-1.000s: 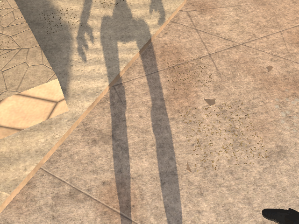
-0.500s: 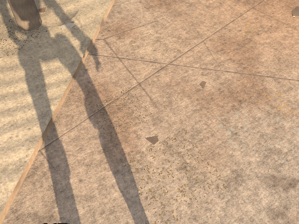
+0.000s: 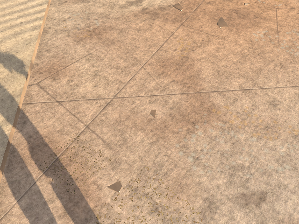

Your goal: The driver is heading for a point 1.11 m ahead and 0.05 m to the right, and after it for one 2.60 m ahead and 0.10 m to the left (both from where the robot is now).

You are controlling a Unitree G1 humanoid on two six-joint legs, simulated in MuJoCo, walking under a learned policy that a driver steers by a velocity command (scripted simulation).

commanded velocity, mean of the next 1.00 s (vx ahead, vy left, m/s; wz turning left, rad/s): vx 0.44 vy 0.00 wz -0.24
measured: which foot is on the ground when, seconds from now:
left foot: down 0.00-0.44, up 0.46-0.94, down 0.96-1.00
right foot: up 0.00-0.42, down 0.44-0.98, up 1.00-1.00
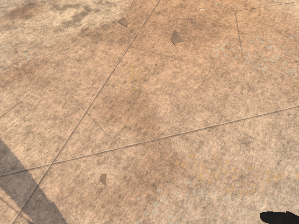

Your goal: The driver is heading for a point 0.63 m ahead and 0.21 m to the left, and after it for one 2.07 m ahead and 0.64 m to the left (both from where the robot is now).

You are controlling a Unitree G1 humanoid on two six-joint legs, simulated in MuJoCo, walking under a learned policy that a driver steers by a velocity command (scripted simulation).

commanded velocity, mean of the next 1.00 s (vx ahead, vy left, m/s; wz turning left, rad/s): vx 0.48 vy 0.00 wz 0.55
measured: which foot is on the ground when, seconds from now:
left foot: down 0.00-0.42, up 0.44-0.92, down 0.94-1.00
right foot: up 0.00-0.40, down 0.42-0.94, up 0.96-1.00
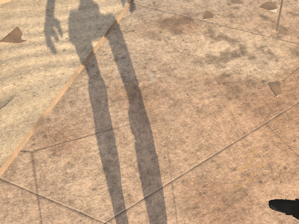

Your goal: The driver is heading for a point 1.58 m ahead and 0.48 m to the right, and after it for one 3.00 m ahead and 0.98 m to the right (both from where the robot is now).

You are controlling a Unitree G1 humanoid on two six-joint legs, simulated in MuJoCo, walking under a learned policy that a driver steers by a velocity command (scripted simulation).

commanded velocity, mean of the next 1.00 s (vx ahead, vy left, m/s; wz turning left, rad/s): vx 0.07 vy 0.00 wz -0.15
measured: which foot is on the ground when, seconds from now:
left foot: down 0.00-0.46, up 0.48-0.70, down 0.72-1.00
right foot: up 0.00-0.38, down 0.40-0.72, up 0.74-1.00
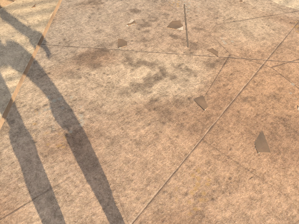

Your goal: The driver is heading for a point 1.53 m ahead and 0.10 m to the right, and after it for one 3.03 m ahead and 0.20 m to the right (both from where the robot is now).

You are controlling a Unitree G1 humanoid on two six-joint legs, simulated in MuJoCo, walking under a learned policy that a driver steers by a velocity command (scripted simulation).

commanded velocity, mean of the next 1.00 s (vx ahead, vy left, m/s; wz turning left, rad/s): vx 0.29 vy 0.00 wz -0.34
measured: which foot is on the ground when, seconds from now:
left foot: down 0.00-0.24, up 0.26-0.70, down 0.72-1.00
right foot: up 0.00-0.22, down 0.24-0.74, up 0.76-1.00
